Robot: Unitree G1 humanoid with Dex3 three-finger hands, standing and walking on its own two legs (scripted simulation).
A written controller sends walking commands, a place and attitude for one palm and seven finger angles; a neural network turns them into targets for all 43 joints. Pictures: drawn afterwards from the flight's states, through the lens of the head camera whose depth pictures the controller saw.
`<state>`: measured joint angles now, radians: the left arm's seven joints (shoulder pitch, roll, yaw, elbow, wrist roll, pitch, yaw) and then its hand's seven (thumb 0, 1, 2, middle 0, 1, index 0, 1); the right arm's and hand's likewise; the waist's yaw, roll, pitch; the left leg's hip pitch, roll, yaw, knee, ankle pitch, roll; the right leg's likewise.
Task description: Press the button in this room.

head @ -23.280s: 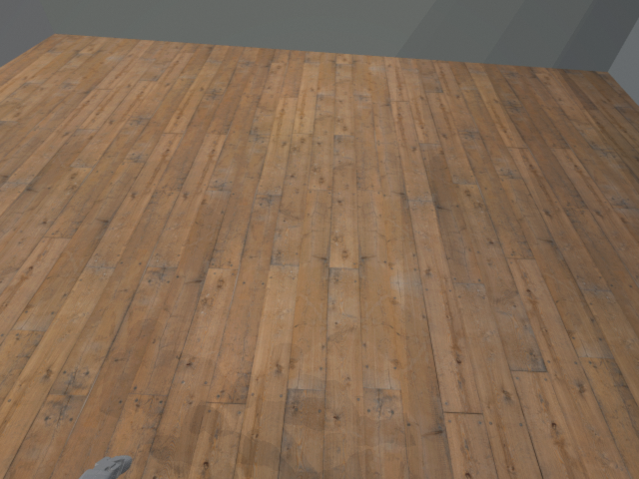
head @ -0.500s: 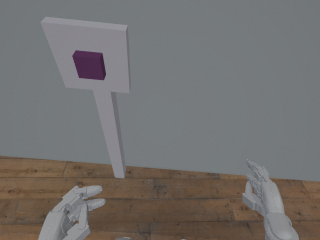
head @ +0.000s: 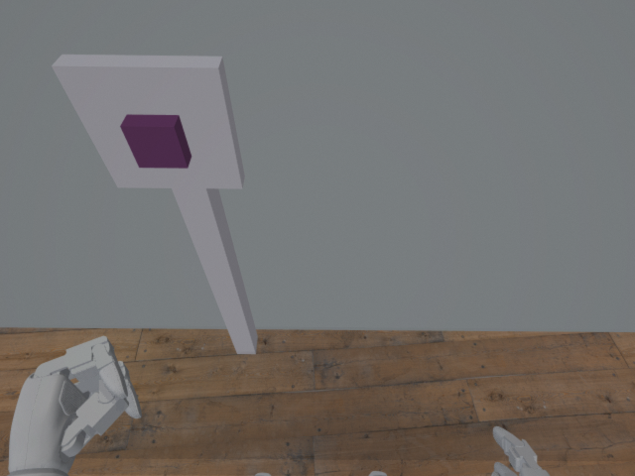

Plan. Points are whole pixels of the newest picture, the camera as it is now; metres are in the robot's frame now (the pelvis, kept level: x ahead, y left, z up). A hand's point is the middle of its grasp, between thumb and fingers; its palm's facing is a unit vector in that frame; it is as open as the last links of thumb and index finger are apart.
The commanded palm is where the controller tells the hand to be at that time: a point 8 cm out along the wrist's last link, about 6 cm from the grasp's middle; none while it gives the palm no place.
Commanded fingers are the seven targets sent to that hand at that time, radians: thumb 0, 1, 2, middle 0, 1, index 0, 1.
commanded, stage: raise the hand and make a fist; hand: left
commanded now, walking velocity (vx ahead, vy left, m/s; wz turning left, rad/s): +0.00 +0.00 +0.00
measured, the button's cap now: (159, 140) +0.52 +0.25 +0.14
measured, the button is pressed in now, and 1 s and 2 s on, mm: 0 0 0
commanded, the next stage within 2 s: aim a knuckle at the button in 1.06 s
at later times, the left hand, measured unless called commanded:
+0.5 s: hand (108, 352) +0.23 +0.22 +0.10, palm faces +0.04 -1.00 -0.06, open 3.1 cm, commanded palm +0.20 +0.28 +0.12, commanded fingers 0.00 0.90 0.90 -1.30 -1.50 -1.30 -1.50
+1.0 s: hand (83, 320) +0.25 +0.24 +0.13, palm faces +0.10 -0.99 -0.05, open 3.1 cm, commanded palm +0.21 +0.29 +0.14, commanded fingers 0.00 0.90 0.90 -1.30 -1.50 -1.30 -1.50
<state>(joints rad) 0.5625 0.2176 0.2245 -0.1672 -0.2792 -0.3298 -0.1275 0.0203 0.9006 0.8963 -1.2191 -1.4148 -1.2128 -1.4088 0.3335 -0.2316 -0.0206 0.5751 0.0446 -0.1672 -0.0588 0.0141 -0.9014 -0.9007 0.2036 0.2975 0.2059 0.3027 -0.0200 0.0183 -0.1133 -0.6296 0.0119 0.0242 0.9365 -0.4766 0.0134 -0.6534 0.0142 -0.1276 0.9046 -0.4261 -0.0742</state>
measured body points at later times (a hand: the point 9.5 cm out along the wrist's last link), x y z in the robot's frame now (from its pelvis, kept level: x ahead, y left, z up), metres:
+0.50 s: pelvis +0.02 +0.02 +0.02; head +0.02 +0.02 +0.47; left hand +0.22 +0.28 +0.11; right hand +0.21 -0.19 -0.04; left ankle -0.01 +0.11 -0.69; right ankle +0.02 -0.07 -0.69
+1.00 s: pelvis +0.02 +0.03 +0.03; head +0.01 +0.03 +0.48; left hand +0.24 +0.29 +0.14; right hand +0.19 -0.20 -0.03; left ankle -0.01 +0.11 -0.69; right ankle +0.02 -0.07 -0.69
